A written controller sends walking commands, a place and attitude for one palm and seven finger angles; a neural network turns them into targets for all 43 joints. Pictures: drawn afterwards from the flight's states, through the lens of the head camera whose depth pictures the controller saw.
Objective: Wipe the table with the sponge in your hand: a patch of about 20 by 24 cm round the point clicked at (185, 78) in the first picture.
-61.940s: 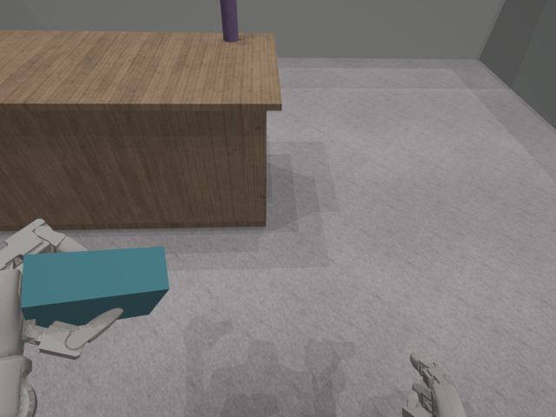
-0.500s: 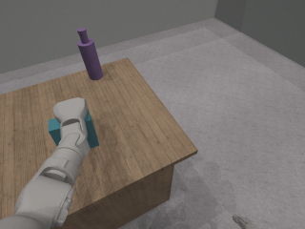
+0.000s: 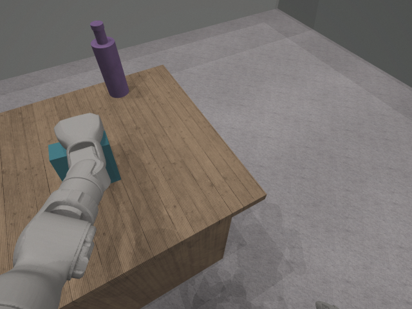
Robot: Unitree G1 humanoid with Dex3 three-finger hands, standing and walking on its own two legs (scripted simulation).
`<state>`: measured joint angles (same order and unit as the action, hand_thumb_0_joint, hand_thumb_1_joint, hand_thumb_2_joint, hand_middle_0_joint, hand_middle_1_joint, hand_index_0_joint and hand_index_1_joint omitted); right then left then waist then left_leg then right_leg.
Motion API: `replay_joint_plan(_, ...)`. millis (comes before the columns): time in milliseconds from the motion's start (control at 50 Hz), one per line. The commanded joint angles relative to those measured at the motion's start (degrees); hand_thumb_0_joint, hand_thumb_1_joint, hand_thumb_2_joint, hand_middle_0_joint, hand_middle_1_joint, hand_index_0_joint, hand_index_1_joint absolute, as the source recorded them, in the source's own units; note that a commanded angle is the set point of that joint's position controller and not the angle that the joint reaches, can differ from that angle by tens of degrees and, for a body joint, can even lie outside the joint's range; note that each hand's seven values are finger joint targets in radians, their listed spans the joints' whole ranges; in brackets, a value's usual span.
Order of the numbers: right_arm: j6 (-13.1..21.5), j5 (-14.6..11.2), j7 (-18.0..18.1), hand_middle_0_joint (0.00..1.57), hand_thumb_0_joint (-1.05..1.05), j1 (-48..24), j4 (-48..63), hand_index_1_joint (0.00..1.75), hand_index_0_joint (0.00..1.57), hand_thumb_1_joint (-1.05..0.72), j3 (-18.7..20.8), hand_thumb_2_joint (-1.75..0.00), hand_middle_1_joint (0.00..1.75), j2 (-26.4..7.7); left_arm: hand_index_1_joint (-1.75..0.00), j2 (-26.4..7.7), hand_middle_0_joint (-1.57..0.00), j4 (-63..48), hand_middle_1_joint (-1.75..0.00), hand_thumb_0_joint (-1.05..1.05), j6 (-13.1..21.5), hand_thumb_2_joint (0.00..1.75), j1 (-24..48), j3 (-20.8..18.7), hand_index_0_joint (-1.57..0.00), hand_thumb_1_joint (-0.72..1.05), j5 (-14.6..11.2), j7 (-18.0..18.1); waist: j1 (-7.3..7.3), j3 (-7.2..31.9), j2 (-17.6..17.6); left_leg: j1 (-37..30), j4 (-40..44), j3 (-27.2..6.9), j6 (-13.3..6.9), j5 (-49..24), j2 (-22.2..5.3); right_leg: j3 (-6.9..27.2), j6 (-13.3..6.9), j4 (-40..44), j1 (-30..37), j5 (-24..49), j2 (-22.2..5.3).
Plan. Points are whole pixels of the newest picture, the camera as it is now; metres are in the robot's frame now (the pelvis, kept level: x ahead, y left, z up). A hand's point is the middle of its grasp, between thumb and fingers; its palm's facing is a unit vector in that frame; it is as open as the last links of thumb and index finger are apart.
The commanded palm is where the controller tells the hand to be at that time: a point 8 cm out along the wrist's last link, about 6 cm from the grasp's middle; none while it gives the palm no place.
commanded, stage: slide back across to the first lane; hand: left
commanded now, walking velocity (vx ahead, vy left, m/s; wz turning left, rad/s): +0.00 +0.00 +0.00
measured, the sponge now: (90, 170) +0.42 +0.27 -0.01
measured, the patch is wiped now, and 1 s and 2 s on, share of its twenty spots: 1.00 1.00 1.00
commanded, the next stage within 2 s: wipe back along the first lane in 0.58 s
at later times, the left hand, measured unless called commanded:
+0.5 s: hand (65, 155) +0.42 +0.30 +0.05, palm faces -0.10 -0.05 -0.99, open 9.4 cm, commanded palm +0.39 +0.30 +0.09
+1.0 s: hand (50, 171) +0.38 +0.32 +0.05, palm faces -0.07 -0.04 -1.00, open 9.4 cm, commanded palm +0.35 +0.30 +0.08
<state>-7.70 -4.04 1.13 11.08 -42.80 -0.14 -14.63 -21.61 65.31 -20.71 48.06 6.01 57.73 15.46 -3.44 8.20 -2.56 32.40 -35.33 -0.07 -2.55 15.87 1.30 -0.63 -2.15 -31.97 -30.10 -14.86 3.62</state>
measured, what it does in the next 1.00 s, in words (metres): stands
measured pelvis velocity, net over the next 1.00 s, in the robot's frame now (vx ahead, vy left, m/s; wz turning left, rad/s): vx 0.03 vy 0.02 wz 0.02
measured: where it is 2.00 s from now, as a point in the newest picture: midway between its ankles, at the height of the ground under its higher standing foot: outside the picture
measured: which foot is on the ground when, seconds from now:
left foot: down 0.00-1.00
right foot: down 0.00-1.00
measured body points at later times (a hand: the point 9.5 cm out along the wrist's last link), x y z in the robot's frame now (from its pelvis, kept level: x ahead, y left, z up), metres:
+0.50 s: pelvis +0.02 +0.01 +0.01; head +0.06 +0.01 +0.46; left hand +0.42 +0.30 +0.10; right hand +0.14 -0.25 -0.12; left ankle +0.01 +0.09 -0.73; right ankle +0.00 -0.10 -0.73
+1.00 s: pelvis +0.03 +0.02 +0.01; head +0.05 +0.01 +0.46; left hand +0.38 +0.32 +0.10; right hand +0.19 -0.24 -0.11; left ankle +0.01 +0.09 -0.73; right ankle +0.00 -0.10 -0.73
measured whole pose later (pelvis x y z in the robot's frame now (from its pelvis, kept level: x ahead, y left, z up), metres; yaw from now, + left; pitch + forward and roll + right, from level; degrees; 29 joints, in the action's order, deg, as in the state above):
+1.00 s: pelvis +0.03 +0.02 +0.01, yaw +1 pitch +8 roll -2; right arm -10.1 -5.0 0.8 9.0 -39.1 0.7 -15.9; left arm -24.6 39.0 -17.7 24.7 5.1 56.7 10.5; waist 1.4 7.6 -3.4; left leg 22.8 -31.8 -0.9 -3.7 17.2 2.6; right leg -1.0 -1.2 -27.0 -19.5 -15.9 2.5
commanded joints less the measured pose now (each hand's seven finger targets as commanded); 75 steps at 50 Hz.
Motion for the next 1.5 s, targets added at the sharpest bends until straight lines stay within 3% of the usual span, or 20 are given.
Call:
replay_joint_plan(0,1.5,0.4,0.2,0.20,0.00,0.3,6.1,0.30,0.20,-0.90,2.9,-0.90,0.30,-8.8,-1.60,-15.1,-1.20,-5.8,-1.60,0.00,0.1,1.30,14.0,-3.6,-1.20,0.10,1.2,1.6,1.27,19.5,3.5,-8.8,3.0,-1.1,-0.3,-11.8,-1.1,1.9,-0.7,3.5,12.2,15.5,-1.8)
replay_joint_plan(120,1.5,0.0,0.0,0.20,0.00,-0.3,6.9,0.30,0.20,-0.90,2.9,-0.90,0.30,-8.9,-1.60,-17.9,-1.20,-10.0,-1.60,0.00,1.1,1.30,13.0,-4.6,-1.20,0.10,2.2,1.1,1.90,16.2,2.1,-9.8,4.7,-1.5,-0.4,-11.5,-1.1,1.5,-1.0,4.8,12.8,13.7,-1.7)
replay_joint_plan(140,1.6,-0.1,0.0,0.20,0.00,-1.0,7.3,0.30,0.20,-0.90,2.9,-0.90,0.30,-8.7,-1.60,-18.9,-1.20,-10.9,-1.60,0.00,1.4,1.30,12.2,-6.1,-1.20,0.10,1.8,1.0,2.85,16.8,1.8,-10.2,5.1,-1.8,-0.5,-12.6,-1.0,1.5,-1.3,4.9,13.9,14.3,-1.7)
replay_joint_plan(180,1.5,-0.2,-0.1,0.20,0.00,-0.7,6.8,0.30,0.20,-0.90,2.9,-0.90,0.30,-9.1,-1.60,-19.7,-1.20,-10.8,-1.60,0.00,1.2,1.30,12.0,-5.7,-1.20,0.10,2.4,0.7,2.41,14.8,0.9,-10.7,5.5,-1.8,-0.4,-11.9,-1.0,1.3,-1.3,5.3,12.9,12.9,-1.6)
replay_joint_plan(340,1.9,-0.6,0.2,0.20,0.00,-2.0,7.7,0.30,0.20,-0.90,3.2,-0.90,0.30,-8.6,-1.60,-14.3,-1.20,-16.7,-1.60,0.00,3.8,1.30,9.3,-2.6,-1.20,0.10,0.6,-2.2,2.20,14.6,0.9,-15.8,6.2,-2.7,-0.4,-15.3,-1.4,0.8,-1.7,6.4,12.4,14.1,-1.4)
replay_joint_plan(400,1.5,-0.4,0.3,0.20,0.00,-1.3,7.2,0.30,0.20,-0.90,3.3,-0.90,0.30,-9.1,-1.60,-16.0,-1.20,-16.5,-1.60,0.00,4.5,1.30,8.1,-3.3,-1.20,0.10,1.7,-2.3,1.89,13.8,1.6,-16.2,5.8,-2.7,-0.3,-16.6,-1.3,0.6,-1.8,6.0,12.2,15.4,-1.3)
replay_joint_plan(540,0.7,0.0,-0.1,0.20,0.00,-3.2,8.3,0.30,0.20,-0.90,3.3,-0.90,0.30,-9.0,-1.60,-19.0,-1.20,-20.1,-1.60,0.00,4.9,1.30,1.8,-7.4,-1.20,0.10,2.0,-1.9,4.68,16.7,0.6,-17.1,4.9,-2.6,0.4,-25.1,-1.0,0.7,-2.5,4.4,15.8,23.3,-1.5)
replay_joint_plan(600,0.2,0.1,-0.3,0.20,0.00,-3.5,8.4,0.30,0.20,-0.90,3.2,-0.90,0.30,-9.3,-1.60,-19.4,-1.20,-20.4,-1.60,0.00,3.7,1.30,0.6,-7.0,-1.20,0.10,2.3,-1.9,4.10,15.1,1.5,-16.4,4.6,-2.0,0.1,-24.3,-0.7,0.8,-2.1,4.6,16.3,24.8,-1.6)
replay_joint_plan(660,-0.2,-0.1,-0.3,0.20,0.00,-4.2,8.8,0.30,0.20,-0.90,3.2,-0.90,0.30,-9.6,-1.60,-21.6,-1.20,-21.5,-1.60,0.00,3.2,1.30,-2.4,-8.9,-1.20,0.10,1.9,-2.6,4.89,15.7,1.8,-16.4,4.7,-1.8,0.0,-25.9,-0.5,1.0,-2.1,4.5,19.1,27.9,-1.9)
replay_joint_plan(740,-0.1,-0.7,-0.5,0.20,0.00,-5.6,10.4,0.30,0.20,-0.90,3.1,-0.90,0.30,-8.9,-1.60,-14.1,-1.20,-24.1,-1.60,0.00,3.0,1.30,-5.5,-3.5,-1.20,0.10,0.9,-4.9,4.06,13.7,1.7,-17.3,4.9,-2.1,-0.1,-26.4,-0.6,0.9,-2.1,5.4,17.7,27.6,-2.0)
replay_joint_plan(820,-0.3,-0.6,-0.4,0.20,0.00,-5.2,10.5,0.30,0.20,-0.90,3.5,-0.90,0.30,-9.1,-1.60,-12.2,-1.20,-28.2,-1.60,0.00,3.6,1.30,-8.8,-1.9,-1.20,0.10,0.8,-6.3,3.62,13.7,1.0,-20.4,4.1,-2.9,0.0,-27.3,-1.0,0.7,-2.3,5.7,15.4,25.5,-1.6)
replay_joint_plan(840,-0.1,-0.7,-0.4,0.20,0.00,-6.1,11.4,0.30,0.20,-0.90,3.5,-0.90,0.30,-8.5,-1.60,-9.2,-1.20,-30.3,-1.60,0.00,4.0,1.30,-9.6,-0.1,-1.20,0.10,0.0,-6.7,3.69,14.1,1.2,-20.9,4.2,-3.1,-0.1,-29.1,-1.2,0.5,-2.3,5.7,15.6,25.8,-1.6)
replay_joint_plan(860,-0.1,-0.7,-0.4,0.20,0.00,-5.6,10.9,0.30,0.20,-0.90,3.5,-0.90,0.30,-9.1,-1.60,-11.1,-1.20,-29.3,-1.60,0.00,3.8,1.30,-12.8,-1.9,-1.20,0.10,-0.1,-6.5,4.14,13.3,1.6,-21.1,4.1,-3.7,0.2,-28.6,-1.2,0.4,-2.4,5.6,15.0,24.3,-1.3)
replay_joint_plan(1000,-0.5,-0.9,-0.1,0.20,0.00,-7.6,10.8,0.30,0.20,-0.90,2.8,-0.90,0.30,-9.0,-1.60,-8.4,-1.20,-29.9,-1.60,0.00,1.8,1.30,-11.8,-0.1,-1.20,0.10,-0.9,-5.3,3.76,7.6,4.0,-17.6,6.2,-3.7,0.4,-18.2,-0.9,-0.5,-2.5,6.5,12.1,15.8,-1.1)
replay_joint_plan(1060,-0.5,-1.0,0.0,0.20,0.00,-8.5,11.4,0.30,0.20,-0.90,2.7,-0.90,0.30,-8.9,-1.60,-8.6,-1.20,-30.9,-1.60,0.00,0.9,1.30,-14.3,-0.7,-1.20,0.10,-1.1,-5.1,5.09,9.4,2.1,-18.5,6.6,-4.1,0.7,-18.1,-0.9,-0.6,-2.8,6.1,13.0,14.1,-1.1)
replay_joint_plan(1100,-0.6,-1.0,0.1,0.20,0.00,-8.9,11.3,0.30,0.20,-0.90,2.6,-0.90,0.30,-8.6,-1.60,-6.9,-1.20,-31.2,-1.60,0.00,0.2,1.30,-13.1,0.9,-1.20,0.10,-1.1,-5.0,4.53,9.5,2.4,-18.6,6.5,-4.1,0.8,-17.2,-0.9,-0.6,-2.8,6.1,12.4,13.3,-1.0)
replay_joint_plan(1240,-0.2,-1.0,-0.5,0.20,0.00,-11.4,13.0,0.30,0.20,-0.90,2.3,-0.90,0.30,-7.9,-1.60,-2.5,-1.20,-36.2,-1.60,0.00,-1.2,1.30,-19.4,2.9,-1.20,0.10,-2.6,-5.2,5.70,10.9,3.3,-19.3,6.6,-4.8,1.0,-19.0,-1.3,-0.9,-2.9,5.5,13.7,13.9,-0.9)
replay_joint_plan(1340,-0.4,-1.1,-0.4,0.20,0.00,-12.9,13.4,0.30,0.20,-0.90,1.9,-0.90,0.30,-8.2,-1.60,-4.9,-1.20,-38.6,-1.60,0.00,-3.1,1.30,-23.2,0.5,-1.20,0.10,-3.1,-4.9,6.36,8.4,5.6,-17.5,7.2,-4.3,0.6,-16.8,-1.0,-0.2,-2.8,5.8,15.6,14.6,-1.0)
replay_joint_plan(1360,-0.4,-1.1,-0.5,0.20,0.00,-12.9,13.5,0.30,0.20,-0.90,1.8,-0.90,0.30,-8.1,-1.60,-3.2,-1.20,-39.1,-1.60,0.00,-3.6,1.30,-23.9,2.3,-1.20,0.10,-3.1,-4.9,6.08,7.6,5.4,-17.9,7.1,-4.1,0.5,-16.8,-0.9,-0.5,-2.6,5.8,15.4,14.6,-1.0)
replay_joint_plan(1480,-0.3,-1.3,-0.2,0.20,0.00,-14.6,14.0,0.30,0.20,-0.90,1.3,-0.90,0.30,-7.9,-1.60,-4.1,-1.20,-42.5,-1.60,0.00,-5.5,1.30,-26.9,1.9,-1.20,0.10,-3.5,-5.7,6.29,5.8,5.4,-17.6,7.8,-3.3,0.1,-14.3,-0.4,0.4,-2.4,6.8,17.0,14.2,-1.3)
